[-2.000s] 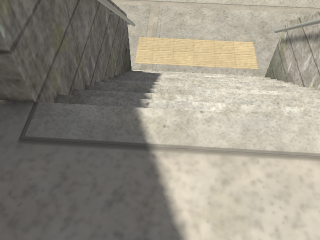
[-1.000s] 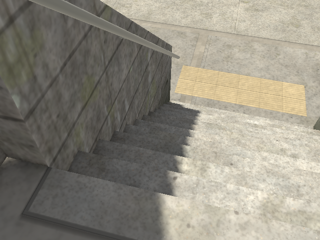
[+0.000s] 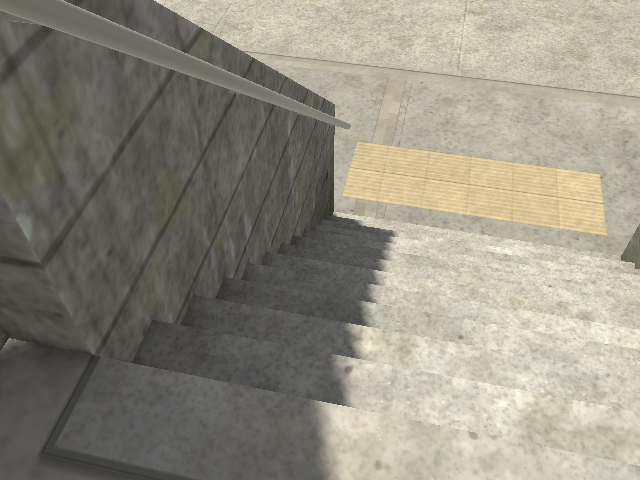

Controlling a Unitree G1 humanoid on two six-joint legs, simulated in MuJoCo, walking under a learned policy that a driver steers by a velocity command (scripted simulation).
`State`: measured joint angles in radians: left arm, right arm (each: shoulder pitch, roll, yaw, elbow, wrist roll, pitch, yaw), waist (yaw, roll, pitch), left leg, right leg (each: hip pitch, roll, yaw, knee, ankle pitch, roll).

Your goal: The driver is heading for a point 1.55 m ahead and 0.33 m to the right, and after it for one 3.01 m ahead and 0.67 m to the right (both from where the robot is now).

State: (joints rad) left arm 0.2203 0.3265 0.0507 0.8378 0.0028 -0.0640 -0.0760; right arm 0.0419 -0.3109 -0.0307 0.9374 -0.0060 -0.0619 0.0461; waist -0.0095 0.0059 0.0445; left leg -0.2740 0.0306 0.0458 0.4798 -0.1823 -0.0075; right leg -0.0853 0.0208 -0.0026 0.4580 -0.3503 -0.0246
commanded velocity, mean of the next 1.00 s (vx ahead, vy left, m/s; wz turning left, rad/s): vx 0.19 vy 0.00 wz -0.03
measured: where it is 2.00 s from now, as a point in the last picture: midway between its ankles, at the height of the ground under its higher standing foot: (360, 441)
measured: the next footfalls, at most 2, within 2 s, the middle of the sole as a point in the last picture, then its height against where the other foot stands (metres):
right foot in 1.16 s outside the picture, level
left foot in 1.52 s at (290, 439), level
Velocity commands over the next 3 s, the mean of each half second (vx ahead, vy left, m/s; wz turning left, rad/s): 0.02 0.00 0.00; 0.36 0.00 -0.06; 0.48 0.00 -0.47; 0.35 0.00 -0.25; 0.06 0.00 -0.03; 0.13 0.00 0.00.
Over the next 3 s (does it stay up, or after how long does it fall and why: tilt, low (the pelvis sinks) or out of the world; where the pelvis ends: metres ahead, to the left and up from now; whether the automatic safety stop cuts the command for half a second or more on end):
stays up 0.76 -0.12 -0.21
